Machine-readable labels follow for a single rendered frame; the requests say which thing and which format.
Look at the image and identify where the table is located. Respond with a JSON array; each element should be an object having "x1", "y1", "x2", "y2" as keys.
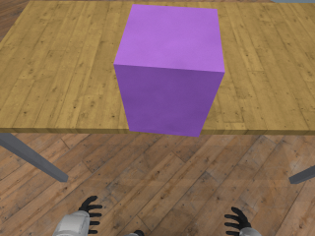
[{"x1": 0, "y1": 0, "x2": 315, "y2": 184}]

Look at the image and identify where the right robot hand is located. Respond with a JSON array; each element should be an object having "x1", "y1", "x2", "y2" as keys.
[{"x1": 224, "y1": 206, "x2": 252, "y2": 236}]

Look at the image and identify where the left robot hand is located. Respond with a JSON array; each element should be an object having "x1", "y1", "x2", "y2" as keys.
[{"x1": 78, "y1": 196, "x2": 102, "y2": 234}]

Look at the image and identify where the left robot forearm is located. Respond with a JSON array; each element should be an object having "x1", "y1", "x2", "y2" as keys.
[{"x1": 52, "y1": 210, "x2": 91, "y2": 236}]

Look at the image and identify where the carton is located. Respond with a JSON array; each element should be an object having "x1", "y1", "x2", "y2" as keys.
[{"x1": 113, "y1": 4, "x2": 225, "y2": 138}]

